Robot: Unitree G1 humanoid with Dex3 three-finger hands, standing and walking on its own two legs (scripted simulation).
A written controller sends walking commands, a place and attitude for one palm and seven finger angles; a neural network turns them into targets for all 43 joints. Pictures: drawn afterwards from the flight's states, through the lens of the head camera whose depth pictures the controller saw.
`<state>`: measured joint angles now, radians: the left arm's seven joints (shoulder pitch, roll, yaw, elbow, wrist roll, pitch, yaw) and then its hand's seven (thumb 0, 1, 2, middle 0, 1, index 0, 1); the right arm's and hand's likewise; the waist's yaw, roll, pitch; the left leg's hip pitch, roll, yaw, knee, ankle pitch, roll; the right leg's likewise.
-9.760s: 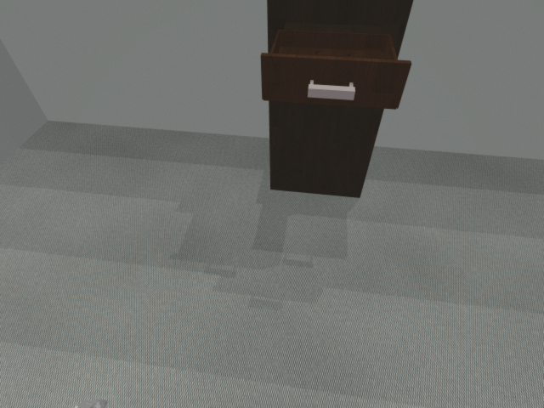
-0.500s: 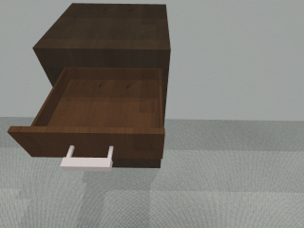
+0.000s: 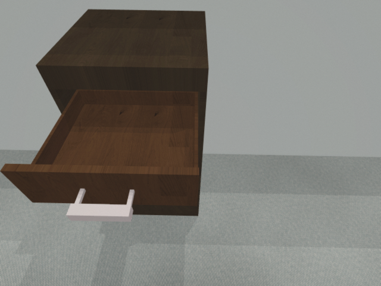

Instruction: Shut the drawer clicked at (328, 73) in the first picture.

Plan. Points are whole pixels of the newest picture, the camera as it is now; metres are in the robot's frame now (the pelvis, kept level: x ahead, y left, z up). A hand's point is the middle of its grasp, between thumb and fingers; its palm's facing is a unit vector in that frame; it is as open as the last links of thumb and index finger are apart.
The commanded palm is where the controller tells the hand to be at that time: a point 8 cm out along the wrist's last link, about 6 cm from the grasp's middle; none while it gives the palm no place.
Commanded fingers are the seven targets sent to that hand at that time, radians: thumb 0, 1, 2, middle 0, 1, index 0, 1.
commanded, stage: raise the hand and make a fist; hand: left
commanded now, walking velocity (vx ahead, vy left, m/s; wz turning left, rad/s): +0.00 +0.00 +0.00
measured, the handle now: (103, 202) +0.29 +0.22 +0.00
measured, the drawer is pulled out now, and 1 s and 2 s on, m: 0.30 0.29 0.29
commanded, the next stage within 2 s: bring the fist close to the handle in 1.98 s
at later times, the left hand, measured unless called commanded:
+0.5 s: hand out of the picture +0.12 +0.14 -0.02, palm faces +0.07 -1.00 -0.04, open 6.2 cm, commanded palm +0.10 +0.21 -0.02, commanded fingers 0.00 0.90 0.90 -0.64 -0.78 -0.64 -0.78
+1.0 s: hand (104, 277) +0.14 +0.16 +0.02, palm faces +0.05 -1.00 -0.07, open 3.5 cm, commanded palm +0.09 +0.22 +0.03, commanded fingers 0.00 0.90 0.90 -1.14 -1.32 -1.14 -1.32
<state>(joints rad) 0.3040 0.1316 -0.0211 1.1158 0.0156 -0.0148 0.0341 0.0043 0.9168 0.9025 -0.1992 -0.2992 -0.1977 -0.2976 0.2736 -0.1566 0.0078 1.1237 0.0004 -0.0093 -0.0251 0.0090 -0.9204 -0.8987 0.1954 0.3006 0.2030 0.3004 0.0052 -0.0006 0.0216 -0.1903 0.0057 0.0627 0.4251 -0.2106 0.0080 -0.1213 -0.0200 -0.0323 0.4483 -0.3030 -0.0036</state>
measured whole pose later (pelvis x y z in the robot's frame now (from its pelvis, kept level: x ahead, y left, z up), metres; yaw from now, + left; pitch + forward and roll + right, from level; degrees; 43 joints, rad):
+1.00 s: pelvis -0.03 -0.01 -0.05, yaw +2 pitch +8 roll -1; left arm 0.64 0.20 0.12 -0.22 -0.25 -0.33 -0.21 0.01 0.90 0.90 -0.95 -1.11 -0.95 -1.11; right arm 0.29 -0.24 -0.03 0.59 0.05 -0.23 -0.07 0.02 -0.90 -0.90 0.20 0.30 0.21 0.30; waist -0.01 0.04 -0.11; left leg -0.67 0.04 0.00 0.93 -0.39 -0.01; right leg -0.57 0.00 -0.09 0.92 -0.49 -0.03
